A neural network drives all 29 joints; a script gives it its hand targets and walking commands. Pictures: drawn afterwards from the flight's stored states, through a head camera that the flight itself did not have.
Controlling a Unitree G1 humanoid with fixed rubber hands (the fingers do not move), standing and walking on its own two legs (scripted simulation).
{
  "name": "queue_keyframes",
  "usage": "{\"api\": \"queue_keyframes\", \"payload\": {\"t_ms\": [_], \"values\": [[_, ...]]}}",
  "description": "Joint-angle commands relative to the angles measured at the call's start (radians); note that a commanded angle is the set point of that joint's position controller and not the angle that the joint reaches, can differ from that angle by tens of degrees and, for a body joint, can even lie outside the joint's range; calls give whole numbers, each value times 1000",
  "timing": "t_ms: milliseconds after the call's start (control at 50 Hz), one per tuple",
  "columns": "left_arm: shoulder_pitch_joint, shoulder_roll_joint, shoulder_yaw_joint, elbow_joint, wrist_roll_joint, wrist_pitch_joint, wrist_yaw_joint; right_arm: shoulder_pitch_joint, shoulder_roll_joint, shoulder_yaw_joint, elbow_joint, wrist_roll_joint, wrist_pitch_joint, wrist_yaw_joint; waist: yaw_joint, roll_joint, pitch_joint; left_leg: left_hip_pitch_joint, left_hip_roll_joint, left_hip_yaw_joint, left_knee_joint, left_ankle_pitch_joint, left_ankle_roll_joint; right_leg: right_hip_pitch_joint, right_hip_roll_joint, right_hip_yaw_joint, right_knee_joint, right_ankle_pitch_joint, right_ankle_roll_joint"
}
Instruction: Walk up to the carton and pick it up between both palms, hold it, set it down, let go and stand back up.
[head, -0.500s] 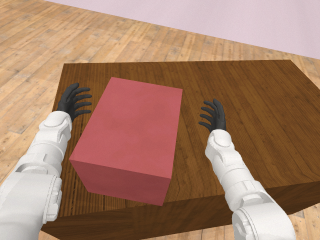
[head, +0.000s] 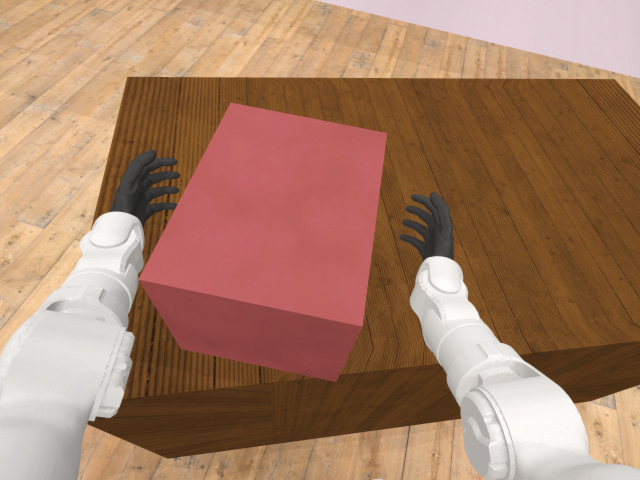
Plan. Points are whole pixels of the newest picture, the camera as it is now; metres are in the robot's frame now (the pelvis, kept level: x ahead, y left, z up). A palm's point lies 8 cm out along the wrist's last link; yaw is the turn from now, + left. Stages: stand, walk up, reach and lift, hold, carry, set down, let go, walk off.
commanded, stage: reach and lift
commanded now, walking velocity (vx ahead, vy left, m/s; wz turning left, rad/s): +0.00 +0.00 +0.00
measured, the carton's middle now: (283, 241) +0.44 +0.02 +0.00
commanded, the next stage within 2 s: none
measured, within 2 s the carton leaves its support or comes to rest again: neither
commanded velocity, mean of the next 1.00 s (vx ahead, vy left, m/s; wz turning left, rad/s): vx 0.00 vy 0.00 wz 0.00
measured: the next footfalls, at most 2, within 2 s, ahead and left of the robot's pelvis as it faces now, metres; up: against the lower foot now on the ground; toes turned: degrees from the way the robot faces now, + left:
none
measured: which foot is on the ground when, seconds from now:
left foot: down 0.00-1.00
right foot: down 0.00-1.00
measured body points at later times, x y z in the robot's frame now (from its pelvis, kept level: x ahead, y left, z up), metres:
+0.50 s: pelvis +0.00 +0.01 +0.01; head +0.09 +0.05 +0.44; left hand +0.48 +0.20 +0.05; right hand +0.42 -0.14 +0.04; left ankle +0.04 +0.10 -0.71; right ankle +0.02 -0.15 -0.71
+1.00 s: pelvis +0.03 +0.01 +0.03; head +0.12 +0.05 +0.47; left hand +0.47 +0.18 +0.05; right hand +0.41 -0.14 +0.04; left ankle +0.04 +0.10 -0.71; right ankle +0.02 -0.15 -0.71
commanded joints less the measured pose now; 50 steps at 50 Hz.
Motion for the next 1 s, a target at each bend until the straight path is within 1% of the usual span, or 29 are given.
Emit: {"api": "queue_keyframes", "payload": {"t_ms": [0,20,60,80,120,140,160,180,220,240,260,280,320,340,360,400,480,500,520,600,640,700,740,780,800,820,860,900,980], "values": [[-482,74,10,-148,12,-69,1,-453,-73,-10,-169,-19,-46,3,-45,160,-699,549,-17,28,-17,329,-103,115,26,-47,-44,202,-44],[-457,84,25,-131,20,-67,2,-443,-95,-18,-161,-28,-48,0,-30,166,-681,515,-20,31,-13,286,-103,120,20,-39,-43,186,-43],[-479,34,-13,-181,11,-63,9,-454,-77,-30,-180,-36,-48,-1,-52,148,-669,528,-10,20,-21,290,-109,127,31,-49,-35,184,-49],[-462,36,7,-164,13,-59,5,-468,-64,-22,-188,-31,-58,-8,-31,154,-685,528,-12,34,-4,327,-110,130,33,-48,-36,194,-51],[-474,-20,-5,-161,31,-56,5,-475,-64,-47,-157,-57,-63,-7,-47,159,-652,517,-11,24,-16,301,-116,92,39,-50,-46,155,-47],[-470,0,-3,-166,49,-50,10,-465,-78,-81,-111,-66,-61,-10,-52,204,-640,534,1,14,-2,333,-128,34,35,-65,-31,161,-53],[-452,-9,19,-152,64,-37,8,-465,-73,-80,-84,-64,-59,-14,-47,203,-613,570,-7,15,-17,348,-132,44,35,-58,-52,143,-58],[-485,-29,10,-218,63,-45,13,-470,-52,-91,-129,-80,-67,-13,-44,212,-669,565,-7,16,-5,351,-135,42,37,-59,-41,159,-54],[-452,-55,44,-175,93,-39,14,-483,-29,-85,-120,-97,-77,-17,-46,165,-645,553,-5,20,-9,366,-126,78,39,-55,-53,184,-53],[-450,-42,65,-213,121,-38,16,-458,-23,-98,-124,-96,-78,-16,-34,181,-644,565,-9,16,-27,348,-123,87,43,-51,-60,171,-51],[-488,-86,47,-233,118,-38,19,-472,-11,-134,-112,-122,-81,-18,-65,186,-661,583,-1,2,-32,353,-130,90,42,-51,-65,166,-54],[-441,-57,73,-218,144,-34,19,-460,-8,-128,-136,-128,-85,-22,-44,201,-630,577,-4,16,-34,364,-134,77,36,-55,-78,171,-53],[-462,-112,68,-270,163,-30,25,-464,-14,-168,-115,-167,-100,-27,-56,200,-671,605,-2,0,-33,392,-139,87,51,-52,-76,189,-47],[-458,-91,108,-239,171,-24,30,-495,-40,-173,-115,-172,-107,-28,-30,220,-641,597,-3,7,-23,427,-142,67,42,-53,-70,183,-46],[-447,-122,91,-283,185,-17,32,-482,-13,-175,-136,-176,-115,-32,-46,213,-669,642,2,-2,-39,463,-145,102,55,-58,-93,210,-50],[-438,-113,129,-288,207,-23,30,-462,22,-186,-133,-199,-118,-33,-23,191,-663,614,-2,18,-40,428,-130,144,49,-45,-110,205,-48],[-448,-148,180,-349,252,-22,30,-447,68,-207,-174,-243,-127,-27,-44,172,-666,644,-12,27,-66,447,-127,201,59,-49,-130,234,-42],[-476,-172,185,-338,260,-27,25,-463,113,-182,-187,-241,-128,-11,-20,167,-641,629,-9,43,-62,472,-121,207,53,-50,-130,233,-46],[-479,-201,178,-326,278,-32,24,-487,117,-215,-157,-265,-132,-3,-22,200,-622,622,-6,32,-79,444,-129,180,50,-45,-140,197,-53],[-453,-314,254,-283,400,-55,5,-463,230,-311,-125,-422,-164,39,-19,175,-607,633,6,27,-121,360,-131,216,44,-51,-169,125,-67],[-450,-421,271,-263,468,-72,-10,-462,307,-338,-86,-497,-190,69,-28,160,-564,673,12,18,-142,468,-134,258,52,-57,-185,192,-69],[-435,-741,290,-195,589,-120,-83,-479,622,-322,-66,-644,-247,161,-9,145,-556,741,17,27,-155,591,-137,315,55,-69,-216,242,-74],[-442,-776,286,-186,629,-164,-87,-454,633,-313,10,-681,-270,200,2,179,-496,774,18,24,-165,620,-144,303,54,-80,-244,223,-70],[-397,-776,345,-138,679,-169,-76,-462,656,-335,11,-713,-282,212,44,140,-471,730,21,30,-205,535,-116,337,50,-60,-275,194,-69],[-398,-776,353,-120,680,-167,-79,-458,677,-324,32,-722,-278,212,26,95,-432,686,8,54,-212,519,-109,371,45,-64,-266,231,-67],[-372,-771,369,-87,695,-169,-82,-420,679,-329,50,-736,-289,213,20,96,-400,689,7,57,-230,522,-105,394,49,-70,-289,246,-69],[-340,-788,366,-91,687,-180,-85,-384,698,-322,60,-750,-293,209,31,72,-410,705,8,51,-246,546,-102,420,51,-71,-276,266,-56],[-350,-814,358,-118,683,-179,-85,-368,702,-320,87,-761,-300,205,8,67,-406,732,17,53,-231,621,-114,406,58,-69,-288,291,-63],[-316,-800,369,-109,694,-179,-83,-355,681,-333,129,-751,-315,194,28,91,-363,733,12,68,-253,617,-112,418,61,-70,-306,293,-54]]}}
